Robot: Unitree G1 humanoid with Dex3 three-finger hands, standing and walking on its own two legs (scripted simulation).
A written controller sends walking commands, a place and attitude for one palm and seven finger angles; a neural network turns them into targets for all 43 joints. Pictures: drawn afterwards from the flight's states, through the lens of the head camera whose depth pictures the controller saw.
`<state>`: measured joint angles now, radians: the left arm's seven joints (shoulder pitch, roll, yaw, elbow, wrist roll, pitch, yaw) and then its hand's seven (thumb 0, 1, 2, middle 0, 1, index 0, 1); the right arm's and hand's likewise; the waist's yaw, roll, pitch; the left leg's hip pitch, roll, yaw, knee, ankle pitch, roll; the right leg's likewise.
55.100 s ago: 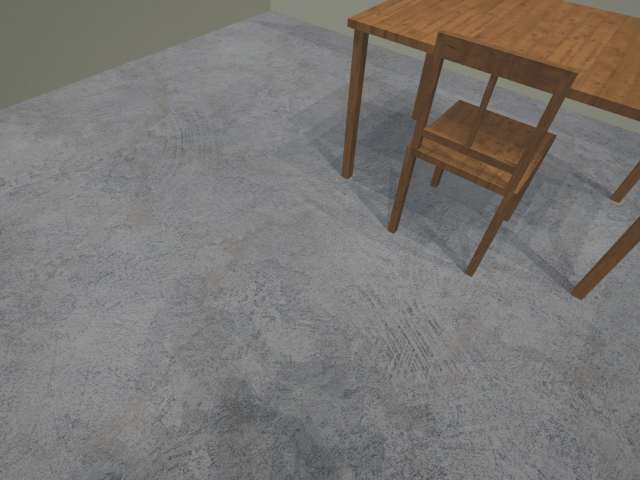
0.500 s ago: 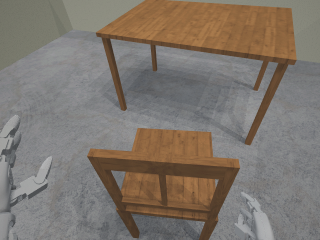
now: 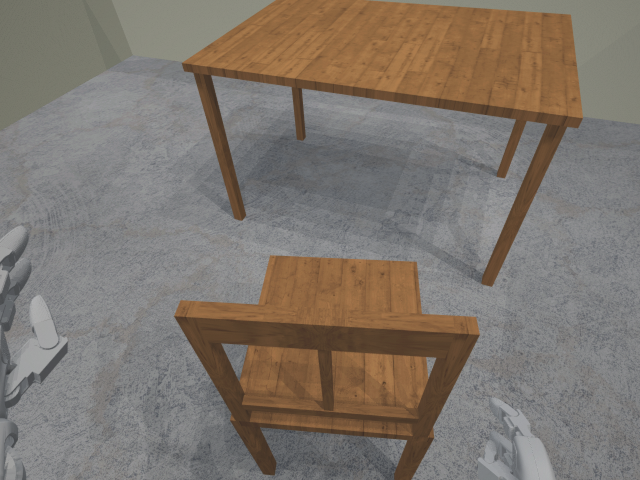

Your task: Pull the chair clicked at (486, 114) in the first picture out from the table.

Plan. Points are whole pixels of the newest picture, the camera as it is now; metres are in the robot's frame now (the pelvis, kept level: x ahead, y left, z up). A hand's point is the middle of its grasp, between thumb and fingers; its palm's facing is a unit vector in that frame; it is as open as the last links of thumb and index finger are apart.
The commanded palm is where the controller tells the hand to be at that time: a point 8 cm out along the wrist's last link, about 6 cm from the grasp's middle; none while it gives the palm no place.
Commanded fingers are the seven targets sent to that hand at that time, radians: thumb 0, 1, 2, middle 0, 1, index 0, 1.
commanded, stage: step back with the hand held close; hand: left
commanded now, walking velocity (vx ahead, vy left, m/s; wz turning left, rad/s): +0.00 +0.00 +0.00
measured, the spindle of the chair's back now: (326, 378) +0.30 +0.04 -0.12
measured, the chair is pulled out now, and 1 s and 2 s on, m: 0.67 0.67 0.67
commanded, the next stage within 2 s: none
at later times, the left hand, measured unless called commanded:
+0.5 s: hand (62, 356) +0.17 +0.26 +0.16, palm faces +0.42 -0.72 -0.55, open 7.4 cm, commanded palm +0.11 +0.30 +0.18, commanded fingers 0.00 0.90 0.90 -0.20 -0.30 -0.20 -0.30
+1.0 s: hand (44, 387) +0.14 +0.26 +0.16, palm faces +0.48 -0.72 -0.51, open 7.4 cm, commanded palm +0.08 +0.29 +0.18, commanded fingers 0.00 0.90 0.90 -0.20 -0.30 -0.20 -0.30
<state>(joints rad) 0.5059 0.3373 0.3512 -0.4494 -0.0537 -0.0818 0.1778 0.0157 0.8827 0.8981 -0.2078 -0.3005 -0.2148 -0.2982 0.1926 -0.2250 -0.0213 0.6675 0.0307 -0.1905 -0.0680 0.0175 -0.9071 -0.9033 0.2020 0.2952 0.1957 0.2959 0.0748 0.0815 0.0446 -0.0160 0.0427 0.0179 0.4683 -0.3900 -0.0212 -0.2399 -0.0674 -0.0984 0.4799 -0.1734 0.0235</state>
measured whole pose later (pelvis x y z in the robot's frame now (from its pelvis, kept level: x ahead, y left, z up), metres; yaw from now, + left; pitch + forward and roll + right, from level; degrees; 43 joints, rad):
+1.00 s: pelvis -0.06 -0.01 -0.01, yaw +0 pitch +2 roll +0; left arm 0.54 0.39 0.42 -0.49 -0.04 -0.11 0.21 0.01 0.88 0.90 -0.21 -0.30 -0.22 -0.30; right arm 0.21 -0.24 -0.01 0.60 0.03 -0.08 -0.10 0.02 -0.91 -0.90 0.20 0.30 0.20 0.30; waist 0.02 0.04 0.01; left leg -0.30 0.03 0.02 0.64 -0.38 -0.02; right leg -0.48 -0.08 -0.08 0.54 -0.10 0.01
